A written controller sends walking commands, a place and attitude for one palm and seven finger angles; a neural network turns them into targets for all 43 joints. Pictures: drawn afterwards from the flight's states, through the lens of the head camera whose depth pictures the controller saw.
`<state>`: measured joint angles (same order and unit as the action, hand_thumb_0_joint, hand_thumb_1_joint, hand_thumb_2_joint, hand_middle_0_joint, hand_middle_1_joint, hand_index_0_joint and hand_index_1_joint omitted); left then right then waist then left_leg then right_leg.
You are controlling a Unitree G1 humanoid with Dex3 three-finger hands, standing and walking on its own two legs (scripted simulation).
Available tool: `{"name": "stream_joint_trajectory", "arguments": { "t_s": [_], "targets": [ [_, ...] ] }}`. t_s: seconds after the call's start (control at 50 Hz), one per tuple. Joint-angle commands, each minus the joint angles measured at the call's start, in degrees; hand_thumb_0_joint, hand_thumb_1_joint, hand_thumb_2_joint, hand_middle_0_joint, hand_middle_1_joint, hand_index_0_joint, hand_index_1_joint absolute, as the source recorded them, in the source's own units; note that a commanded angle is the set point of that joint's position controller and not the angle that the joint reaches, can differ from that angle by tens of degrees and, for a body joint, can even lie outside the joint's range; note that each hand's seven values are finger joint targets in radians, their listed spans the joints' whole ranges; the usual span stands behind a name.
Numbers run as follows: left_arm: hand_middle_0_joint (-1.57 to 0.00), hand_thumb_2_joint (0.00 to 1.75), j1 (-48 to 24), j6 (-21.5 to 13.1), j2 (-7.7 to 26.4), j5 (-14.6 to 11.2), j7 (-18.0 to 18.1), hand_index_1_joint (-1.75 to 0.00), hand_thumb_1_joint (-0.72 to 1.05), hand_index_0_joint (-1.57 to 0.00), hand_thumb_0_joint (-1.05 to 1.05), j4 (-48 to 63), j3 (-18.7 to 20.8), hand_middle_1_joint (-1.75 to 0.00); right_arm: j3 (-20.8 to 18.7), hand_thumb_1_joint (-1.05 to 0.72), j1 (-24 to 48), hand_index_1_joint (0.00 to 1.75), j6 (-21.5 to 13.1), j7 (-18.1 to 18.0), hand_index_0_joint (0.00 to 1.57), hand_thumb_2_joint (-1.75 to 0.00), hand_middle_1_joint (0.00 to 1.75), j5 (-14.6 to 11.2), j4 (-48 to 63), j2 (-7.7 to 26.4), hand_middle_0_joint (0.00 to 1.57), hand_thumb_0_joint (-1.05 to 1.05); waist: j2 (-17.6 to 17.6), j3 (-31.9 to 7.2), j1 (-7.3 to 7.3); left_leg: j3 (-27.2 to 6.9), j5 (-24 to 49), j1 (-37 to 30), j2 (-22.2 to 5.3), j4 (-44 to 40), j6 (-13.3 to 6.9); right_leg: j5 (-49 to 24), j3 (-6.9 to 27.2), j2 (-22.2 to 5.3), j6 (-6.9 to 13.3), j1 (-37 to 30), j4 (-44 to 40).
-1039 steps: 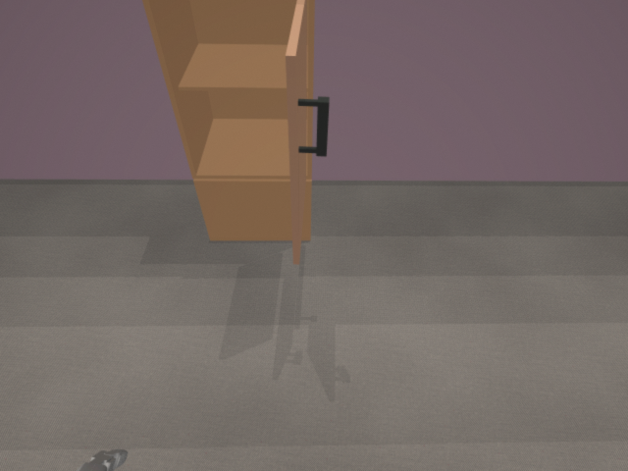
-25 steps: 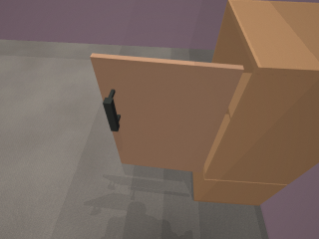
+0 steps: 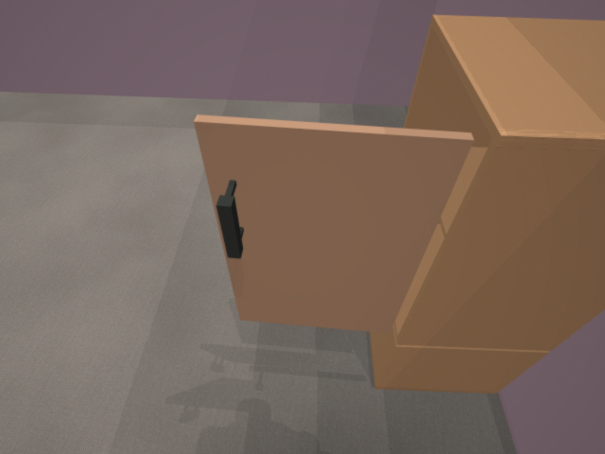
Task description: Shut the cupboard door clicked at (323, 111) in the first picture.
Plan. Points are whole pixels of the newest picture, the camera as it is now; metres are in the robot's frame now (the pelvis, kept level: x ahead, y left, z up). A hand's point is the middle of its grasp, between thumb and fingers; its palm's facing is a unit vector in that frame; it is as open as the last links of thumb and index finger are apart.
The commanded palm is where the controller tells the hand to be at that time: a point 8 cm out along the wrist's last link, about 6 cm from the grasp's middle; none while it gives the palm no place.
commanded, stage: come to a stop and stand still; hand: left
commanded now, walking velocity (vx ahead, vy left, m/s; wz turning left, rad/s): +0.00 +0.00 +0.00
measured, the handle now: (233, 219) +0.47 +0.16 +0.02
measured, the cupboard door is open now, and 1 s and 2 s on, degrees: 87 87 87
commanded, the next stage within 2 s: look again from close up in 0.98 s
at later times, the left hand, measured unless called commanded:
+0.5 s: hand out of the picture +0.01 +0.14 -0.18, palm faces +0.04 -0.99 -0.14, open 7.4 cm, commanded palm none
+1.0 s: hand out of the picture +0.02 +0.13 -0.18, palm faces +0.04 -0.99 -0.15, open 7.4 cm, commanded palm none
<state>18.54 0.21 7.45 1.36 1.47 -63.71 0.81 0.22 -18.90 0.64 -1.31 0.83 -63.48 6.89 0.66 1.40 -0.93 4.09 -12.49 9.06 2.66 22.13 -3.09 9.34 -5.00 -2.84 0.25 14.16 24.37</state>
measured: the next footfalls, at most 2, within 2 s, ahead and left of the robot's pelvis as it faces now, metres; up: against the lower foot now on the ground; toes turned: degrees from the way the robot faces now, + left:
none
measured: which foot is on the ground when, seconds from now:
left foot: down 0.00-1.00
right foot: down 0.00-1.00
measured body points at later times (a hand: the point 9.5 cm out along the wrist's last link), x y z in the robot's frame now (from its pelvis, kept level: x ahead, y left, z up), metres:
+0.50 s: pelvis +0.03 -0.01 +0.00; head +0.04 +0.00 +0.45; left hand +0.01 +0.19 -0.16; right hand +0.01 -0.20 -0.16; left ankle +0.00 +0.08 -0.74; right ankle +0.04 -0.12 -0.74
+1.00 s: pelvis +0.04 -0.02 +0.00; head +0.05 -0.02 +0.45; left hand +0.02 +0.18 -0.16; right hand +0.02 -0.22 -0.16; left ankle +0.00 +0.08 -0.74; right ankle +0.04 -0.12 -0.74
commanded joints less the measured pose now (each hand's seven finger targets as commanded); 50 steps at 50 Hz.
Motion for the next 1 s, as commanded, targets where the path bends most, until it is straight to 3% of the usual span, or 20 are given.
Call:
{"name": "stream_joint_trajectory", "arguments": {
  "t_s": [0.0, 0.22, 0.48, 0.62, 0.98],
  "targets": [
    [-0.20, 0.90, 3.3, -1.4, 4.3, -0.6, 0.5, -0.30, 0.90, -0.20, 0.00, 0.7, 0.3, -0.30, -0.5, -0.90, -3.1, 0.30, -1.9, -0.5, 0.20, -0.90, 0.30, -0.1, 1.5, 4.7, 0.20, 0.00, -0.4, 2.1, -0.07, -8.2, -1.6, 6.3, -8.7, -8.1, 0.6, -0.1, 5.3, -3.9, 1.6, -4.9, -3.1],
    [-0.20, 0.90, 3.8, -1.5, 2.4, -0.5, 1.0, -0.30, 0.90, -0.20, 0.00, -1.1, 0.0, -0.30, -0.3, -0.90, -4.4, 0.30, -2.1, -1.0, 0.20, -0.90, 0.30, -0.2, -0.8, 2.7, 0.20, 0.00, -0.1, 4.6, 0.16, -6.8, 1.7, 5.0, -8.6, -6.9, 1.0, -1.8, 5.4, -3.9, 1.6, -3.6, -3.2],
    [-0.20, 0.90, 4.1, -1.8, 2.2, -0.6, 1.0, -0.30, 0.90, -0.20, 0.00, -1.6, -0.1, -0.30, -0.3, -0.90, -4.6, 0.30, -2.6, -1.4, 0.20, -0.90, 0.30, -0.1, -1.5, 2.5, 0.20, 0.00, -0.5, 2.2, 0.46, -5.8, 8.7, 0.7, -8.9, -5.4, 1.1, -6.8, 5.4, -4.2, 1.7, -4.8, -3.0],
    [-0.20, 0.90, 3.9, -1.8, 2.4, -0.5, 1.0, -0.30, 0.90, -0.20, 0.00, -1.9, -0.1, -0.30, -0.3, -0.90, -4.2, 0.30, -2.5, -1.5, 0.20, -0.90, 0.30, -0.1, -1.9, 2.4, 0.20, 0.00, 0.1, 3.8, 0.34, -5.5, 8.0, 1.2, -8.9, -5.5, 1.3, -6.8, 5.6, -4.2, 1.8, -4.7, -3.5],
    [-0.20, 0.90, 4.2, -2.1, 2.9, -0.7, 0.9, -0.30, 0.90, -0.20, 0.00, -1.8, 0.0, -0.30, -0.3, -0.90, -4.2, 0.30, -2.5, -1.6, 0.20, -0.90, 0.30, 0.0, -2.5, 2.7, 0.20, 0.00, -0.1, 3.5, 0.40, -5.1, 7.8, 0.0, -8.9, -5.1, 1.9, -8.0, 5.7, -4.4, 2.1, -5.7, -4.5]
  ]
}}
